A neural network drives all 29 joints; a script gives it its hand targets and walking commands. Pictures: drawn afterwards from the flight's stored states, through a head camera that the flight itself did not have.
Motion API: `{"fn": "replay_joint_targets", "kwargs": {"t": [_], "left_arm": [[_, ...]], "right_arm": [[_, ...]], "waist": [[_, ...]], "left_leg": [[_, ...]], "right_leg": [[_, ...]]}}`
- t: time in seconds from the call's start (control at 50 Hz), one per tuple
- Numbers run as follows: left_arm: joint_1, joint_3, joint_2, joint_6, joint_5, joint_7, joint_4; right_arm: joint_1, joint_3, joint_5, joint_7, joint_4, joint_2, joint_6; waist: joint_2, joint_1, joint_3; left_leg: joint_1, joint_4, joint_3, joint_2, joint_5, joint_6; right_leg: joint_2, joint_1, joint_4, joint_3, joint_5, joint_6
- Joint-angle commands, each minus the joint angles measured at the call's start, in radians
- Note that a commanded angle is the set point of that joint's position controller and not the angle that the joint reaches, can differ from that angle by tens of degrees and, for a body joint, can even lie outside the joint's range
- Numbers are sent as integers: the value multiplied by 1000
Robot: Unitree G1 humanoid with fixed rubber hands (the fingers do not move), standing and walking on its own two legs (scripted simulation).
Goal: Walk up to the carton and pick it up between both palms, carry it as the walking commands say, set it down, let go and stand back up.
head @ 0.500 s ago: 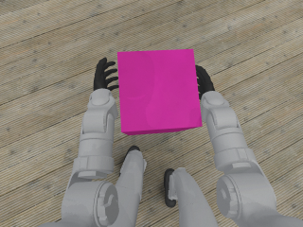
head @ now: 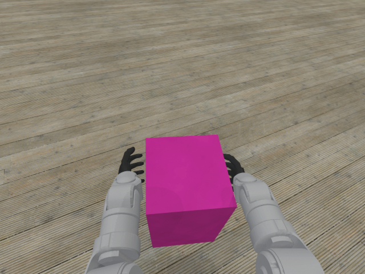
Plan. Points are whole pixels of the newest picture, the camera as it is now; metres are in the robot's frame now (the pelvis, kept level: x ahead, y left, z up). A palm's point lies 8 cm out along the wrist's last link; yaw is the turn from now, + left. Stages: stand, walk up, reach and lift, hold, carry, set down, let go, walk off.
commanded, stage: reach and lift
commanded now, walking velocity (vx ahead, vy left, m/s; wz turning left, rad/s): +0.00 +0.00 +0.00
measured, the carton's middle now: (183, 195) +0.33 +0.07 -0.03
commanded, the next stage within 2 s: none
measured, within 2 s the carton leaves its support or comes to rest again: neither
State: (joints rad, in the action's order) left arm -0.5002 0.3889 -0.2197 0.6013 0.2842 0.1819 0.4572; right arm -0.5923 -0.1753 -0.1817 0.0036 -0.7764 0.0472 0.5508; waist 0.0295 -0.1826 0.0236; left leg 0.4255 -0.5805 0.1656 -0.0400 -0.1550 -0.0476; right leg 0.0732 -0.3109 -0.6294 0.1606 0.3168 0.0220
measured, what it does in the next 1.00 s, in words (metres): stands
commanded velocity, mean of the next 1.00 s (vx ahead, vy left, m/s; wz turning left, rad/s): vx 0.00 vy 0.00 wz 0.00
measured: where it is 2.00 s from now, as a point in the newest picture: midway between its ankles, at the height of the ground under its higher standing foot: outside the picture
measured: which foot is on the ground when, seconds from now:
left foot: down 0.00-1.00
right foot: down 0.00-1.00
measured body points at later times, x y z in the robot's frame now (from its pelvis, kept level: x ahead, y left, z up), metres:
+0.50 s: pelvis +0.05 -0.02 +0.01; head +0.02 -0.02 +0.46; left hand +0.33 +0.18 +0.05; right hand +0.36 -0.09 +0.02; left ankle +0.10 +0.14 -0.72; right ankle +0.01 -0.14 -0.72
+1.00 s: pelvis +0.02 +0.00 +0.01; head -0.01 +0.02 +0.46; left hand +0.34 +0.15 +0.05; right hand +0.33 -0.12 +0.03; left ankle +0.10 +0.14 -0.72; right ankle +0.01 -0.14 -0.72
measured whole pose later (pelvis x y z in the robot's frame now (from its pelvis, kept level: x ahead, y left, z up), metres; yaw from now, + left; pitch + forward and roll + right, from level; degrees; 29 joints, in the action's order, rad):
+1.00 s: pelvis +0.02 +0.00 +0.01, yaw +0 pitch -7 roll +0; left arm -0.38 0.21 -0.19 0.73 0.26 0.13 0.35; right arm -0.32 -0.14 -0.16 -0.05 -0.39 0.11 0.77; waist 0.04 -0.06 -0.04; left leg 0.21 -0.50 0.15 -0.04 -0.17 -0.04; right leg 0.05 -0.10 -0.54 0.16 0.32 0.02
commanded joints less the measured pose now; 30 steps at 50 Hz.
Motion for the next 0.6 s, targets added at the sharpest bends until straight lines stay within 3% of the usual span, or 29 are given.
{"fn": "replay_joint_targets", "kwargs": {"t": [0.0, 0.08, 0.16, 0.22, 0.3, 0.36, 0.46, 0.58], "left_arm": [[-561, -572, -1131, 70, -239, -324, 171], [-513, -580, -1131, 119, -259, -322, 141], [-489, -639, -1109, 152, -306, -322, 0], [-437, -681, -1079, 173, -329, -330, -90], [-371, -706, -1034, 188, -339, -346, -142], [-308, -727, -1025, 191, -347, -362, -158], [-265, -783, -1020, 179, -376, -385, -198], [-238, -823, -1014, 159, -382, -392, -195]], "right_arm": [[-887, 337, 180, 250, 293, 1091, -73], [-864, 358, 189, 242, 364, 1074, -26], [-822, 477, 258, 225, 489, 1119, 18], [-793, 575, 312, 204, 593, 1162, 46], [-721, 639, 345, 178, 670, 1192, 74], [-680, 674, 353, 156, 746, 1189, 77], [-597, 700, 332, 120, 827, 1177, 80], [-546, 701, 304, 113, 845, 1141, 80]], "waist": [[-49, 32, 367], [-54, 44, 329], [-64, 33, 362], [-45, 2, 403], [-18, -18, 403], [-4, -9, 423], [13, 54, 460], [17, 91, 405]], "left_leg": [[-484, 125, -83, -2, -162, 7], [-520, 136, -77, -10, -77, 6], [-561, 120, -111, -36, 150, 6], [-576, 108, -126, -52, 290, 11], [-584, 111, -126, -65, 356, 23], [-595, 112, -126, -74, 413, 27], [-623, 116, -113, -79, 483, 25], [-614, 117, -98, -76, 450, 27]], "right_leg": [[15, -155, 213, -101, 169, -44], [14, -111, 229, -94, 106, -47], [11, -18, 242, -78, -58, -37], [12, 59, 245, -66, -193, -18], [2, 101, 247, -48, -317, 10], [-3, 131, 245, -39, -421, 27], [-8, 167, 234, -36, -557, 47], [-3, 147, 234, -44, -509, 44]]}}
